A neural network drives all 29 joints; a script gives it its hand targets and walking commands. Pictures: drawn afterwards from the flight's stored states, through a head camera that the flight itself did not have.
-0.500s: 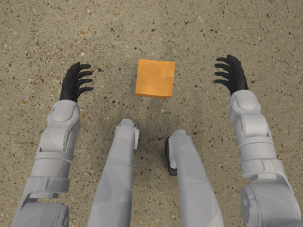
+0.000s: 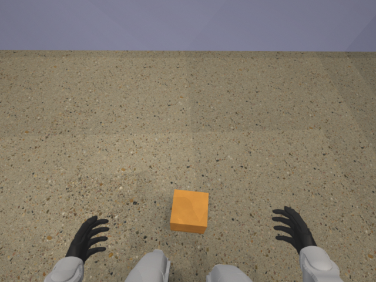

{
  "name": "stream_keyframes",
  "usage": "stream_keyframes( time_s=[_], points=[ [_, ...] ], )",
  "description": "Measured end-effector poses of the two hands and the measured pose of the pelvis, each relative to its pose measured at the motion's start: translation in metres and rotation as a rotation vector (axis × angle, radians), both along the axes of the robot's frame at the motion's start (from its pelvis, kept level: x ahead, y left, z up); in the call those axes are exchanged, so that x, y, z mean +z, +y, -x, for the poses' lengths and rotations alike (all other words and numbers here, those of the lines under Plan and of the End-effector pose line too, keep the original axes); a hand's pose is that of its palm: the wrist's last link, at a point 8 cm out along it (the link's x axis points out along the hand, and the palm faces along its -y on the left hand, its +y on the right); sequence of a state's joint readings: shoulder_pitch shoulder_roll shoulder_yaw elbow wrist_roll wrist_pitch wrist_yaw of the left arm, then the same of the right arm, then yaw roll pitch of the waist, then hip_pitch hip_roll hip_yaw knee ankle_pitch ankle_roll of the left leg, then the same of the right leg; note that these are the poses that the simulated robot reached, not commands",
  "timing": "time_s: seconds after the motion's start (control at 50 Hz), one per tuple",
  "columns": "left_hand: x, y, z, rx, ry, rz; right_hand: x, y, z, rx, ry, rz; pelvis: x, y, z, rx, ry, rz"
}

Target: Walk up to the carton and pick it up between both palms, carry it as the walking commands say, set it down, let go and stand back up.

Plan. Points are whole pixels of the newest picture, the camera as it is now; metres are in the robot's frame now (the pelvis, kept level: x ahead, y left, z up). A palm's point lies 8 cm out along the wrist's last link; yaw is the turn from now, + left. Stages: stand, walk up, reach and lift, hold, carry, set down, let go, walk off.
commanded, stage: let go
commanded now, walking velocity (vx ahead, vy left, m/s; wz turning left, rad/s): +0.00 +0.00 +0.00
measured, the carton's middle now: (189, 212) +0.43 -0.03 -0.67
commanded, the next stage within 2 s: stand in 0.48 s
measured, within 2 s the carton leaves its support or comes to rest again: neither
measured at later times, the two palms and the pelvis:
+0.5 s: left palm (82, 251) +0.18 +0.22 -0.06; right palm (313, 244) +0.19 -0.26 -0.05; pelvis +0.03 -0.02 +0.01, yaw +0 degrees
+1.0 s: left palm (70, 278) +0.13 +0.24 -0.09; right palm (321, 251) +0.18 -0.27 -0.05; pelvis +0.04 -0.02 +0.01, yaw +0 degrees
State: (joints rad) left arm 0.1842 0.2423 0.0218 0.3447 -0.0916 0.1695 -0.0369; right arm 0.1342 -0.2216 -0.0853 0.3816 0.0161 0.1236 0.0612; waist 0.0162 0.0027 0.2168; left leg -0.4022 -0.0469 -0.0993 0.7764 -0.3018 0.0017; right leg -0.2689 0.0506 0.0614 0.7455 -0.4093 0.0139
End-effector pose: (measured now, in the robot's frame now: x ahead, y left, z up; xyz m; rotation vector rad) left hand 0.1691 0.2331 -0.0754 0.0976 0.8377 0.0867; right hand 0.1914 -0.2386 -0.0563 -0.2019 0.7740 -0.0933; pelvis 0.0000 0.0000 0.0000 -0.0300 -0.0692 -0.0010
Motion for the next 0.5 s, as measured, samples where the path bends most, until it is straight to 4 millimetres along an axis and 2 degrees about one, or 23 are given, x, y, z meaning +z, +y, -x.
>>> stream_keyframes(
  time_s=[0.12, 0.36, 0.5],
  points=[
    [0.008, -0.002, 0.014, 0.008, 0.023, 0.007, 0.004, -0.007, 0.013, -0.010, 0.030, -0.007, 0.008, -0.004, -0.014, 0.002, -0.040, -0.008],
    [0.018, -0.012, -0.010, -0.012, -0.009, 0.013, 0.006, -0.014, 0.003, -0.010, 0.037, -0.024, 0.012, -0.012, -0.025, 0.002, -0.054, -0.019],
    [0.015, -0.012, -0.006, 0.011, 0.024, -0.005, 0.005, -0.019, 0.001, -0.023, 0.035, -0.020, 0.013, -0.015, -0.029, 0.002, -0.052, -0.024]
  ],
)
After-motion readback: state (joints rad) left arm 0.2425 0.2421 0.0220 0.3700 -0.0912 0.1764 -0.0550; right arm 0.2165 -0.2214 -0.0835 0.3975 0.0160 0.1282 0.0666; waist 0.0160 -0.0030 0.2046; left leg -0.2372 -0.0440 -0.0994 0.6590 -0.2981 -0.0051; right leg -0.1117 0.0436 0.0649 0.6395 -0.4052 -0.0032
